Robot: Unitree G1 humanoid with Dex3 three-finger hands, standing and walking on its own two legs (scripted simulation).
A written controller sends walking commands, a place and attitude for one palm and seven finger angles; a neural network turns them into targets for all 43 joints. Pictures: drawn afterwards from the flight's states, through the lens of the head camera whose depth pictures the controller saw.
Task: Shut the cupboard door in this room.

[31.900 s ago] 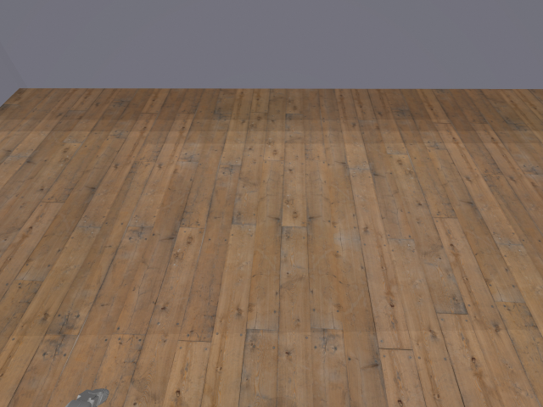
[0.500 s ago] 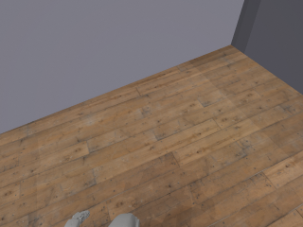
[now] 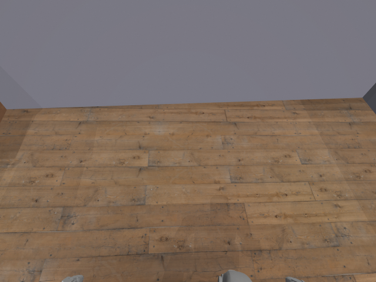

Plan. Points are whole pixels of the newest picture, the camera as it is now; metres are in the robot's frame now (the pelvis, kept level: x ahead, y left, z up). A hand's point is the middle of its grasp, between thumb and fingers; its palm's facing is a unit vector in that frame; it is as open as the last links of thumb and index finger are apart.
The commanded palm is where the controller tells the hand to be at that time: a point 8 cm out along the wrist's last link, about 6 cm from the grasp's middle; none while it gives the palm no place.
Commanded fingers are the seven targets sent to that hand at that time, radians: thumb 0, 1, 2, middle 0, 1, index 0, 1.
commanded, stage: walk to a spot facing it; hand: left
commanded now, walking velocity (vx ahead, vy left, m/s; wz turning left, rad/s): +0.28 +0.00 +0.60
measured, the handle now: out of the picture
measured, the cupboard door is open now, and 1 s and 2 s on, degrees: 86 86 86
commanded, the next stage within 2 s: turn to face it in 1.88 s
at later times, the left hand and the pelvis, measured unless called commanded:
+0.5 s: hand out of the picture +0.03 +0.14 -0.15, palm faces +0.37 -0.89 -0.27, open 7.4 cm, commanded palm none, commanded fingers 0.00 0.90 0.90 -0.20 -0.30 -0.20 -0.30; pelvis +0.10 -0.03 +0.00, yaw +21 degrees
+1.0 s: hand (82, 222) +0.26 +0.29 -0.16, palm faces +0.54 -0.82 -0.19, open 7.4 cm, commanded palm none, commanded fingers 0.00 0.90 0.90 -0.20 -0.30 -0.20 -0.30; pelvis +0.28 +0.09 +0.00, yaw +31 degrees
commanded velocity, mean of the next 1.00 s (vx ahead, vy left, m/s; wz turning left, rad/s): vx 0.34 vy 0.00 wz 0.43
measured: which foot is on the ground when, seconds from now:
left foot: down 0.00-0.20, up 0.22-0.68, down 0.70-1.00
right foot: up 0.00-0.18, down 0.20-0.70, up 0.72-1.00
